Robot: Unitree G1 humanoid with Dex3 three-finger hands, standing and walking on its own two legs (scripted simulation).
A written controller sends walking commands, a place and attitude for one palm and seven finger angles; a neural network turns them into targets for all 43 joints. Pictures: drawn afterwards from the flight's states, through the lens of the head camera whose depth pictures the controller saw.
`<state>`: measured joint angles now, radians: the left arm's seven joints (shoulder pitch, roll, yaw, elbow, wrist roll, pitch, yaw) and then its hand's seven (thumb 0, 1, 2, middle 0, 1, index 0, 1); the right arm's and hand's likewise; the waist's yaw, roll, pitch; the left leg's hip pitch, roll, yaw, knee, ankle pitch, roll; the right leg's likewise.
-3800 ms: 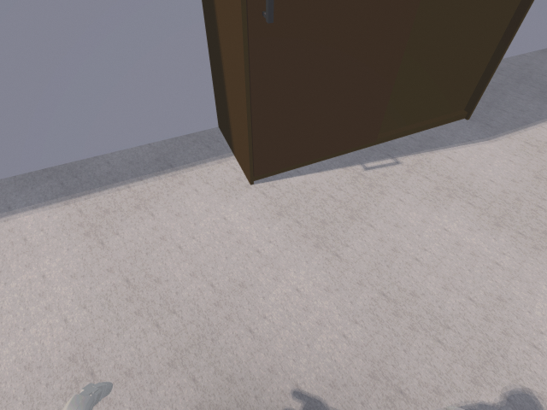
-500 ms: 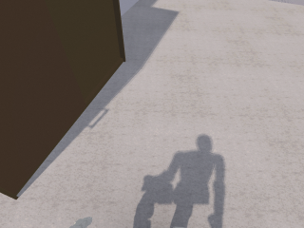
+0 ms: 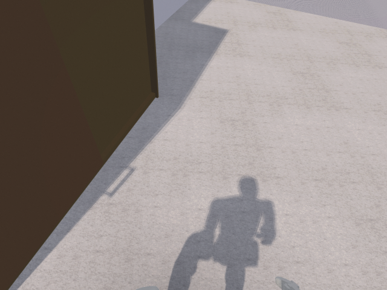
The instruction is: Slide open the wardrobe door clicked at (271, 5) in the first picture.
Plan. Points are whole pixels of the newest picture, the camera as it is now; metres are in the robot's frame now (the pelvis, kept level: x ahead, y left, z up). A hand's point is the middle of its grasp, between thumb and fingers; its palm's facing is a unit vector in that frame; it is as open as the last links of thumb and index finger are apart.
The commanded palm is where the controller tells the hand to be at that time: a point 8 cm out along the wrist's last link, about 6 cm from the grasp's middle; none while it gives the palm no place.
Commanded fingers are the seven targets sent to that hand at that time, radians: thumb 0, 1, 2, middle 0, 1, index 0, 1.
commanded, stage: walk to a spot facing it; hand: left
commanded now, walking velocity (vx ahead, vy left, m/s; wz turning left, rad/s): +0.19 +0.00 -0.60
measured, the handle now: out of the picture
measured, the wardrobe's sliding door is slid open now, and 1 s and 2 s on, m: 0.00 0.00 0.00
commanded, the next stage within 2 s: turn to face it in 0.12 s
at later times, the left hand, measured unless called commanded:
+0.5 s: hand (159, 231) +0.27 +0.12 -0.15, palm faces -0.11 -0.97 -0.22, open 7.3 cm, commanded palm none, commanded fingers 0.00 0.90 0.90 -0.20 -0.30 -0.20 -0.30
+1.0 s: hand out of the picture +0.12 +0.24 -0.16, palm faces +0.28 -0.93 -0.25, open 7.3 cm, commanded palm none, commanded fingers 0.00 0.90 0.90 -0.20 -0.30 -0.20 -0.30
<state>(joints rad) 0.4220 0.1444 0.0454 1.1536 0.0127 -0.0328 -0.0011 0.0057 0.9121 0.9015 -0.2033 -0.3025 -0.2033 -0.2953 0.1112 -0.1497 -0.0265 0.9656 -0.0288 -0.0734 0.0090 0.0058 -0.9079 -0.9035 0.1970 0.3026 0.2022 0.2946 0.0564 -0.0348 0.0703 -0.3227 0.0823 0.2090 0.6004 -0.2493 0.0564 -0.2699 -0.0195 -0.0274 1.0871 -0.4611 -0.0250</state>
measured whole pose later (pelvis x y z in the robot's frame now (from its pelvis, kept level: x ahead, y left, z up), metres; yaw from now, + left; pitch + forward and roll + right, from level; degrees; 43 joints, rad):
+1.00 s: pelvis +0.11 +0.01 +0.01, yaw +13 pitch +1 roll -2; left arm 0.19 0.26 0.11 0.96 0.02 0.06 0.01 0.00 0.91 0.90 -0.20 -0.30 -0.20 -0.29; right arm 0.23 -0.21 -0.06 0.93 -0.02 0.02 -0.01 0.01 -0.90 -0.90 0.20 0.30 0.20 0.29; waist -0.01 -0.03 0.05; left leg -0.32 0.01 0.07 0.52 -0.22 0.05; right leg -0.54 -0.10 -0.04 1.15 -0.33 0.09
